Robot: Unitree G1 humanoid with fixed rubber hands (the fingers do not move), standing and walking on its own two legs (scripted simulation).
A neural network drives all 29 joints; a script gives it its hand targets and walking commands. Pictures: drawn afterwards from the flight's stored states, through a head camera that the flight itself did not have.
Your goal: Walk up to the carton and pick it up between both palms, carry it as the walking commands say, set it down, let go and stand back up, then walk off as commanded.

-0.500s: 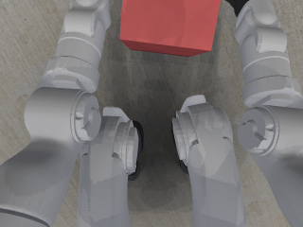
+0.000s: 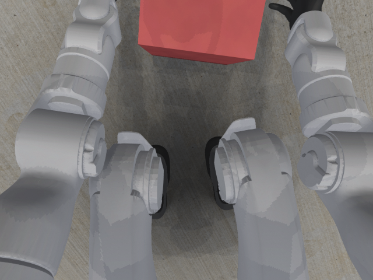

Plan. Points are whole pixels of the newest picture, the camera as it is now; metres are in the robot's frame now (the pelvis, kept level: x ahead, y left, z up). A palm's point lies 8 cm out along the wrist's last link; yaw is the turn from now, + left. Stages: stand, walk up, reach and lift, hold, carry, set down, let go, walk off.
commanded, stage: set down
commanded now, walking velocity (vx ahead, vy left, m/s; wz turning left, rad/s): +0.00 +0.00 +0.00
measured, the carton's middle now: out of the picture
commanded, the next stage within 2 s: let go in 1.52 s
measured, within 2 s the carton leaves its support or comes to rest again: neither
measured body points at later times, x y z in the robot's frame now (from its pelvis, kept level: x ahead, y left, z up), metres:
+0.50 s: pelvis -0.02 -0.01 +0.04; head +0.35 -0.03 +0.29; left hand +0.57 +0.11 -0.11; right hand +0.52 -0.23 -0.11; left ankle +0.10 +0.09 -0.31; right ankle +0.11 -0.10 -0.31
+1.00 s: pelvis -0.02 +0.00 +0.16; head +0.34 -0.03 +0.41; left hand +0.58 +0.12 +0.04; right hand +0.52 -0.24 +0.04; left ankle +0.10 +0.09 -0.31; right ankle +0.11 -0.10 -0.31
